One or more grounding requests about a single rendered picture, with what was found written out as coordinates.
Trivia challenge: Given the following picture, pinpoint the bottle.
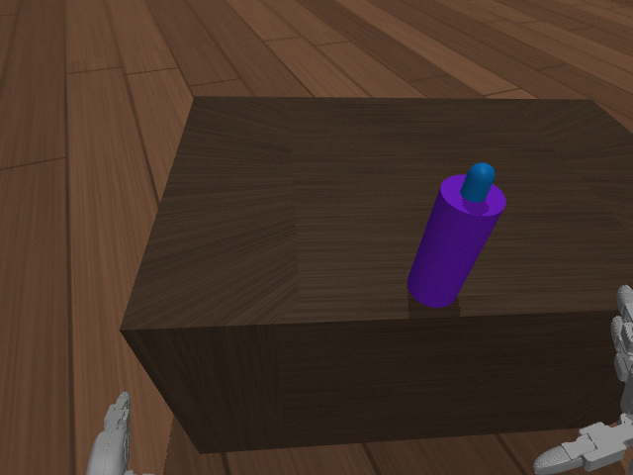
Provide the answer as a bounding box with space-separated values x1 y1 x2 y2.
407 162 506 308

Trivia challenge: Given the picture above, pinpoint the left robot hand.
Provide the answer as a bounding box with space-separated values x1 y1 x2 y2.
86 392 154 475

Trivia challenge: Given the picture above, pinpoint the right robot hand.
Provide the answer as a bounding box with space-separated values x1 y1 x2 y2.
533 285 633 475

